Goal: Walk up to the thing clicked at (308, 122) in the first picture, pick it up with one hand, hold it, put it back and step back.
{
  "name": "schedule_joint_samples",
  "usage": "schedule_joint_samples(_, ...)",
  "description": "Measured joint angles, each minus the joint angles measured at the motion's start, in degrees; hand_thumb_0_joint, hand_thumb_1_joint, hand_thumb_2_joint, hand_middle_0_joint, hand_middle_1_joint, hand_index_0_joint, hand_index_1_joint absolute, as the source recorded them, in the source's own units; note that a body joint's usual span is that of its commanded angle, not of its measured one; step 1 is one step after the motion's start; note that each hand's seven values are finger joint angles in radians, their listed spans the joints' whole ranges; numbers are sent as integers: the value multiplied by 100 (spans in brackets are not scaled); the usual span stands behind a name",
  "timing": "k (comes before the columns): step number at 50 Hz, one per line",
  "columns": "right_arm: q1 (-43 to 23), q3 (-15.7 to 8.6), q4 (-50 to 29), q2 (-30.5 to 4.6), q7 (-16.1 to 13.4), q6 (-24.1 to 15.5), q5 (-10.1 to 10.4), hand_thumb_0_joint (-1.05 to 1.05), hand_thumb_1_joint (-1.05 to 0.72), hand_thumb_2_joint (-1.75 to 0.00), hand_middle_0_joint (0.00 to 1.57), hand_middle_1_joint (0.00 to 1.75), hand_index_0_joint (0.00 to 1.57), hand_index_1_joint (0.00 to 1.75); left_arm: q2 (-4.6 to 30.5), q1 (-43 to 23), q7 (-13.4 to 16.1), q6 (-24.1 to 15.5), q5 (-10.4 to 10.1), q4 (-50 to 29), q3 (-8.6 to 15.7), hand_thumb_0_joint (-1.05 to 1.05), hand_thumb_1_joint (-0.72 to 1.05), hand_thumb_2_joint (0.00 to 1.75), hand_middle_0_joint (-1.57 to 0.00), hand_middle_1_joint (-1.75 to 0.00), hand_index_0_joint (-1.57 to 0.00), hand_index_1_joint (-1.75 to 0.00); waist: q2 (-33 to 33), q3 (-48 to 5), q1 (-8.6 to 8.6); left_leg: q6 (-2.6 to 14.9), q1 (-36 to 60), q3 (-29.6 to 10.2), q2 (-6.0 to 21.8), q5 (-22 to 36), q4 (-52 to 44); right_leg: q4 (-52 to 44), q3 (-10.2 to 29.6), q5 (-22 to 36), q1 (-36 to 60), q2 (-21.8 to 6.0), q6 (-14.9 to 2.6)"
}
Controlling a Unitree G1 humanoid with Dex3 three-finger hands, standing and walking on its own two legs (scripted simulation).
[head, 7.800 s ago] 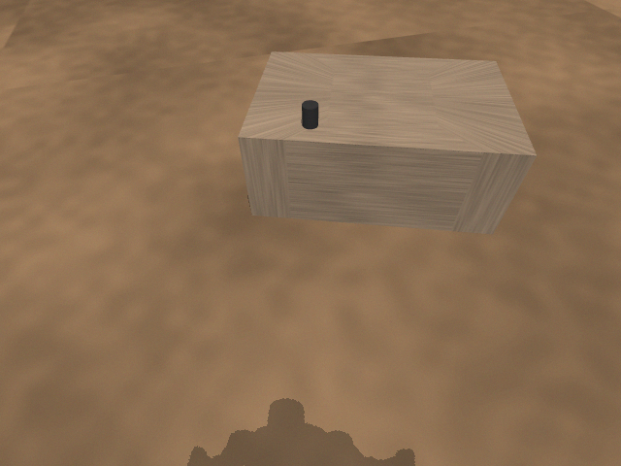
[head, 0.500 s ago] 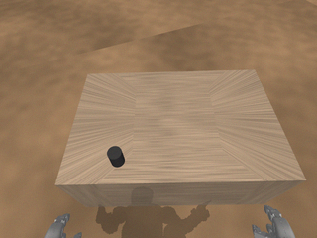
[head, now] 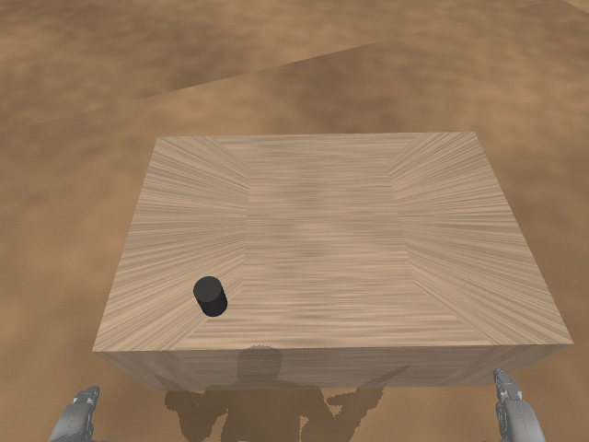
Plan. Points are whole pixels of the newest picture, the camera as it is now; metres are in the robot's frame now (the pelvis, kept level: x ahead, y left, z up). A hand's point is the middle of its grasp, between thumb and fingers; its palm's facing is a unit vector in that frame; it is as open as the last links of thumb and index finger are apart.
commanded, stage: go down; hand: left
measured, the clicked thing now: (211, 297) +0.45 +0.20 -0.29
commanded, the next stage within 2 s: none
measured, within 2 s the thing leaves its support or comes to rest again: neither
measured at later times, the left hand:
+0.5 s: hand (108, 421) +0.18 +0.28 -0.10, palm faces +0.09 -0.94 -0.32, open 17.4 cm
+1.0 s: hand (83, 407) +0.19 +0.30 -0.08, palm faces +0.15 -0.94 -0.30, open 17.5 cm
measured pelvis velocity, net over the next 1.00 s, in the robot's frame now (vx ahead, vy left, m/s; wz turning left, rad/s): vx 0.00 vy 0.00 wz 0.01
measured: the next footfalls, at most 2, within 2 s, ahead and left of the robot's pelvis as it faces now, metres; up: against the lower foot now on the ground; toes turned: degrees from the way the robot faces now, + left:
none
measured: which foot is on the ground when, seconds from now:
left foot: down 0.00-1.00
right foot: down 0.00-1.00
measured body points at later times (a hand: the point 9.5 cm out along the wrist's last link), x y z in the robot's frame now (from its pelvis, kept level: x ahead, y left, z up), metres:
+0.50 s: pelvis +0.02 +0.00 -0.01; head +0.06 +0.00 +0.44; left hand +0.17 +0.32 -0.08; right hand +0.17 -0.27 -0.08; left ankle +0.03 +0.13 -0.72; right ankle -0.05 -0.14 -0.72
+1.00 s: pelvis +0.00 +0.00 -0.03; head +0.04 +0.01 +0.42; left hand +0.18 +0.35 -0.06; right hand +0.15 -0.26 -0.07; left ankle +0.03 +0.13 -0.72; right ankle -0.05 -0.14 -0.72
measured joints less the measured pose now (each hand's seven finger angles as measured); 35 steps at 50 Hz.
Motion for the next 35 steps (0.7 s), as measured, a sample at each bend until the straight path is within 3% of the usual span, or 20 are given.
schedule_joint_samples(12, 342, 63, -637, 65, 7, -12, 40, -1, 51, -4, 6, 5, 6, 6, 94, 264, -253, 272, -30, -541, 116, -1, -50, 4, -8, -3, -7, -4, -9, -211, 9, -8, -140, -22, -8, -246, 281, 217, -16, -225, -96, -13, 1)
schedule_joint_samples(35, 1114, 272, -2144, 144, -56, 180, 80, -1, 54, -4, 6, 5, 5, 6, 341, 839, -621, 566, -205, -1697, 543, -1, -51, 6, -7, -2, -6, -4, -52, -515, -7, -30, -635, -97, 35, -545, 946, 855, -55, -539, -546, 24, -12)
